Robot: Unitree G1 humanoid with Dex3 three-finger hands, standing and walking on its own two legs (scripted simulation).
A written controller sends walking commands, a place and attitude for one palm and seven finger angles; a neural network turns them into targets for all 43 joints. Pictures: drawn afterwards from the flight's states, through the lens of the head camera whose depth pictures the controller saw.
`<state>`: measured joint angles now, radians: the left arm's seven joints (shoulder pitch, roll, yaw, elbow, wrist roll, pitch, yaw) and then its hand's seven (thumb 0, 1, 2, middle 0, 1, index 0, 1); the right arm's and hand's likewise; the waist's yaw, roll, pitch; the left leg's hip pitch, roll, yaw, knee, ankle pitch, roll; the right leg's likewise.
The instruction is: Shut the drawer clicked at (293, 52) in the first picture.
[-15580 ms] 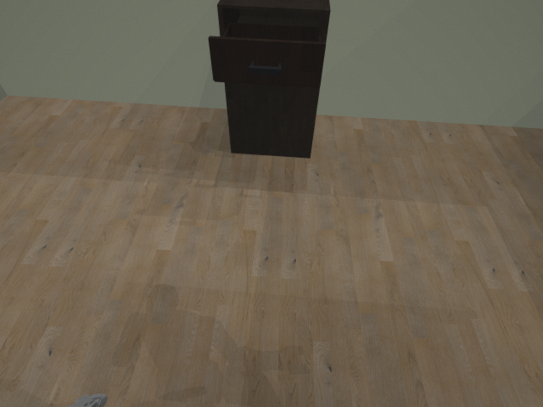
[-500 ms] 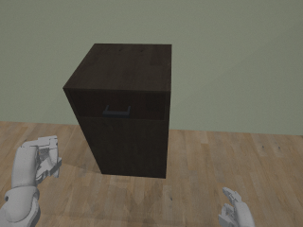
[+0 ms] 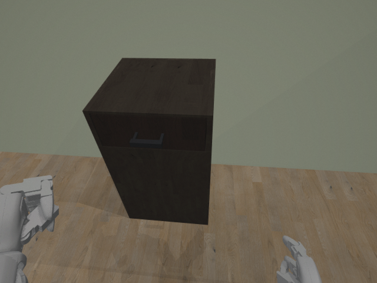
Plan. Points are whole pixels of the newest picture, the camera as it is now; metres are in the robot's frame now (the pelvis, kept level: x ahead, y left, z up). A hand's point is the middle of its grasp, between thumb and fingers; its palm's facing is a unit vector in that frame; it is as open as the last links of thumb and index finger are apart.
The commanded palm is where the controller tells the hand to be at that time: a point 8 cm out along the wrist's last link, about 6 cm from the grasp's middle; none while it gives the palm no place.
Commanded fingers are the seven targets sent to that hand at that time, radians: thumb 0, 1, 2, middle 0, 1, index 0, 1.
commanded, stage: step back with the hand held close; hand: left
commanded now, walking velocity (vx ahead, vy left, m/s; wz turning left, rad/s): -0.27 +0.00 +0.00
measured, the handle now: (147, 139) +0.60 +0.24 -0.09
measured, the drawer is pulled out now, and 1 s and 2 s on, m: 0.00 0.00 0.00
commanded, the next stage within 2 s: stop stepping back and stand still in 1.12 s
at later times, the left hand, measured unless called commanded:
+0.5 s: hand (24, 232) +0.14 +0.27 +0.15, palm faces +0.32 -0.81 -0.49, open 3.3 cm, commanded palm +0.08 +0.31 +0.17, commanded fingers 0.00 0.90 0.90 -1.40 -1.60 -1.40 -1.60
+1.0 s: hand out of the picture +0.07 +0.28 +0.16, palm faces +0.39 -0.81 -0.44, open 3.3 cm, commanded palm -0.01 +0.32 +0.17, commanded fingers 0.00 0.90 0.90 -1.40 -1.60 -1.40 -1.60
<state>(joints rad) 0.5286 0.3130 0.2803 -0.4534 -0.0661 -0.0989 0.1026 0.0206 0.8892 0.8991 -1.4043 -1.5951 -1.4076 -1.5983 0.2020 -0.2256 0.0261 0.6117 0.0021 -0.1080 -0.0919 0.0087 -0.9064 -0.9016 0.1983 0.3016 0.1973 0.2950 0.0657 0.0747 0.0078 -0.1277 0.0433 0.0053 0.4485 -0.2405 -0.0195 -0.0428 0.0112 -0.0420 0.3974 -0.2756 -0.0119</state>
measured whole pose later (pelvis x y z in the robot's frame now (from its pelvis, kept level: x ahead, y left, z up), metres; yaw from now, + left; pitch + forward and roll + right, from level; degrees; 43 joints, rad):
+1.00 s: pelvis -0.13 +0.04 -0.02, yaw +2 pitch +0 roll -5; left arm 0.58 0.41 0.39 -0.60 -0.02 -0.26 0.16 0.02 0.89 0.90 -1.41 -1.59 -1.41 -1.60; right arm 0.21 -0.21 -0.02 0.59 -0.01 -0.07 -0.09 0.01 -0.91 -0.90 0.20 0.30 0.20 0.29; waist -0.03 0.04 0.04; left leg -0.49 0.03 -0.05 0.58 -0.08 0.04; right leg -0.42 0.08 0.01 0.77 -0.35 0.02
